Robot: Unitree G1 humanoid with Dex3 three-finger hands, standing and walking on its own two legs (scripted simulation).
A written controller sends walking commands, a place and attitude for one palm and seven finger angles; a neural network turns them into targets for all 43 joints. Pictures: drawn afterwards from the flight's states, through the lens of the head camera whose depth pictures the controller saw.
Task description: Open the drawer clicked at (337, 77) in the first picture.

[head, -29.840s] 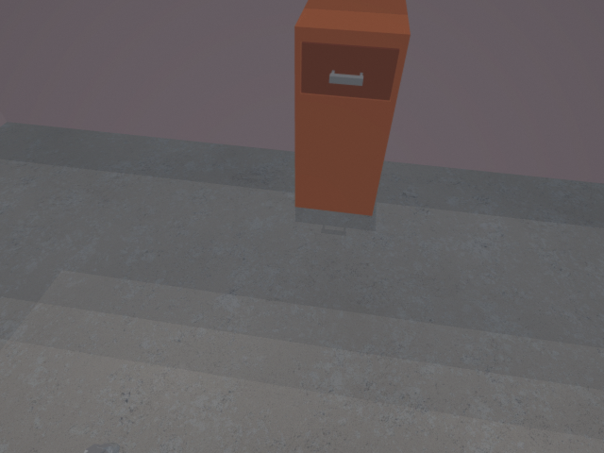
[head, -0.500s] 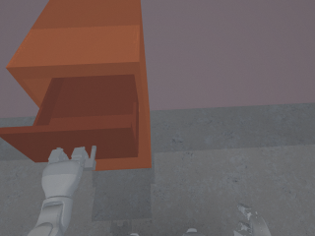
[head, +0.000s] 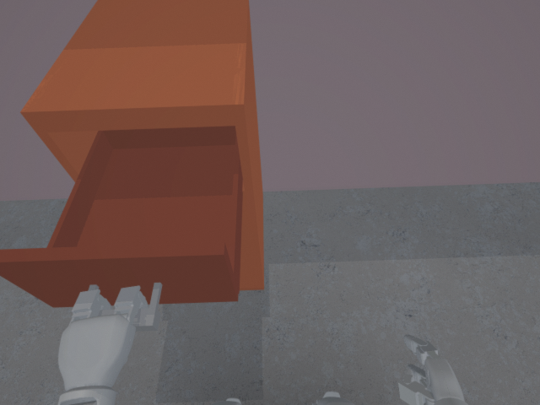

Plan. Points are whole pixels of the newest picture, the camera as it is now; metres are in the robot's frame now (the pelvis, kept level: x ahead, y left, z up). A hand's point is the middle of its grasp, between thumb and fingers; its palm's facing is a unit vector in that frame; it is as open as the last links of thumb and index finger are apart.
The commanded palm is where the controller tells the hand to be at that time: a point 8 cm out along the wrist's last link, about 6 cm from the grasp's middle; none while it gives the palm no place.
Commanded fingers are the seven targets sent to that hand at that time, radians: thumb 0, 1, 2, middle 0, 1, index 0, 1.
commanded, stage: pull the drawer open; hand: left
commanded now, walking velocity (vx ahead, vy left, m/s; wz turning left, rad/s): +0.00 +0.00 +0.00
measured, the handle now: (121, 305) +0.26 +0.25 -0.02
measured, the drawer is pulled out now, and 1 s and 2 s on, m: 0.26 0.30 0.30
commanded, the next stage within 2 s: open the thumb to release the handle in 0.58 s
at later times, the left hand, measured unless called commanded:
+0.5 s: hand (109, 384) +0.15 +0.24 -0.03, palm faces -0.07 -0.06 -1.00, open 6.1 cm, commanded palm +0.11 +0.24 +0.01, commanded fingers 0.00 0.90 0.90 -0.40 -1.35 -0.40 -1.35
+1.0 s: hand (109, 381) +0.16 +0.24 -0.03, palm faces -0.02 -0.05 -1.00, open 8.4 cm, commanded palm +0.13 +0.25 +0.01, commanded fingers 0.00 -0.29 0.39 -0.31 -1.22 -0.31 -1.22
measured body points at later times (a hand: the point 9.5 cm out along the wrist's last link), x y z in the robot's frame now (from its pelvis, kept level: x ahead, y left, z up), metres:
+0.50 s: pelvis +0.00 -0.01 -0.01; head +0.06 -0.02 +0.44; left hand +0.15 +0.24 +0.02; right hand +0.21 -0.23 -0.11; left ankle -0.03 +0.11 -0.67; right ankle +0.02 -0.10 -0.67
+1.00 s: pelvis -0.01 -0.01 -0.01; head +0.05 -0.03 +0.43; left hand +0.15 +0.24 +0.02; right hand +0.19 -0.23 -0.12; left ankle -0.03 +0.11 -0.67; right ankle +0.02 -0.10 -0.67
